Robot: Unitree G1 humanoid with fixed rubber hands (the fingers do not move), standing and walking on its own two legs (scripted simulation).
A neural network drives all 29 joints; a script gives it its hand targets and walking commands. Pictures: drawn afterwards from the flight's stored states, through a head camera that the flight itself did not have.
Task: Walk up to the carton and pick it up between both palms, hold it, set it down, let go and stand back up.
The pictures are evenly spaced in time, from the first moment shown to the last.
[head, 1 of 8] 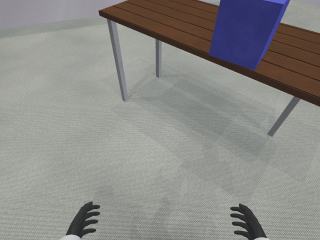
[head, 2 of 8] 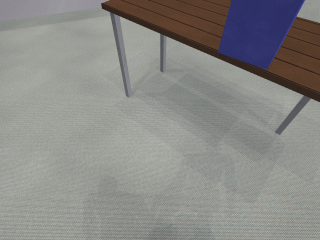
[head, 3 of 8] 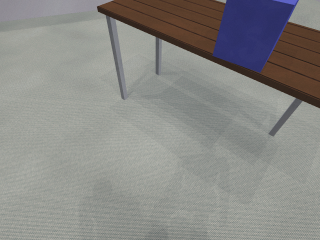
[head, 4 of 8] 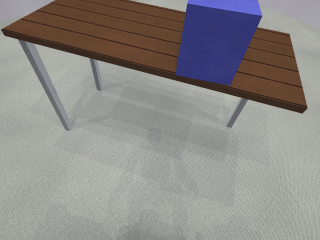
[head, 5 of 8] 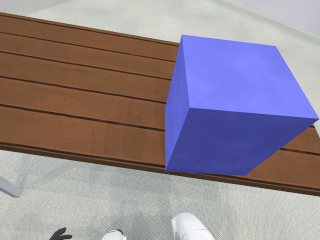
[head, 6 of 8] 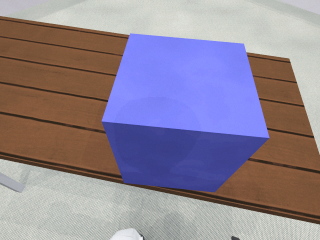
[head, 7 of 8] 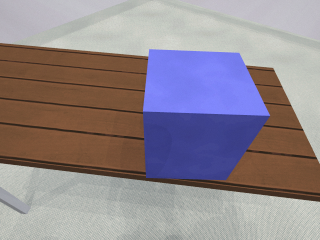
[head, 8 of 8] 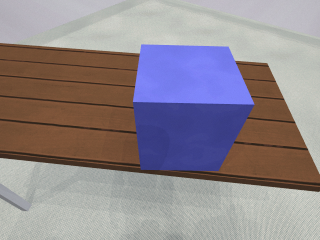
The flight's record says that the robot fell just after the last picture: no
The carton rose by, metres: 0.00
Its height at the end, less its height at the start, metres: +0.00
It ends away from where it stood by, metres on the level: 0.00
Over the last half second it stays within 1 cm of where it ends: yes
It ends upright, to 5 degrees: yes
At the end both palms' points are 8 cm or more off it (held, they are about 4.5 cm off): yes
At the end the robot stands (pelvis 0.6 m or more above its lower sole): yes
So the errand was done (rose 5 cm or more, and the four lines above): no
